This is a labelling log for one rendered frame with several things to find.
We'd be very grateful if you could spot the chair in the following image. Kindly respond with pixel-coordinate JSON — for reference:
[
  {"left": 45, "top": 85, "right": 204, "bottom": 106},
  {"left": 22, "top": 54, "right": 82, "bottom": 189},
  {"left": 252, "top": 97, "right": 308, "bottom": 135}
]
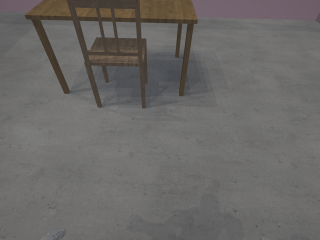
[{"left": 67, "top": 0, "right": 148, "bottom": 109}]

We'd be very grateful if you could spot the table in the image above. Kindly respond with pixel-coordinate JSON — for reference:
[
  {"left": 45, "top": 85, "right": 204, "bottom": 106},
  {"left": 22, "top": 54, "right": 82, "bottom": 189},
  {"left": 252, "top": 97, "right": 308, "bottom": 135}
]
[{"left": 25, "top": 0, "right": 198, "bottom": 96}]

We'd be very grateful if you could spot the left robot hand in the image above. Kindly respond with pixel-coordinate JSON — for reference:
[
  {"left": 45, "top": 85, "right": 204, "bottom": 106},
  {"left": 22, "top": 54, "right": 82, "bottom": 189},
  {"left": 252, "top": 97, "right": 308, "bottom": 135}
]
[{"left": 40, "top": 229, "right": 66, "bottom": 240}]

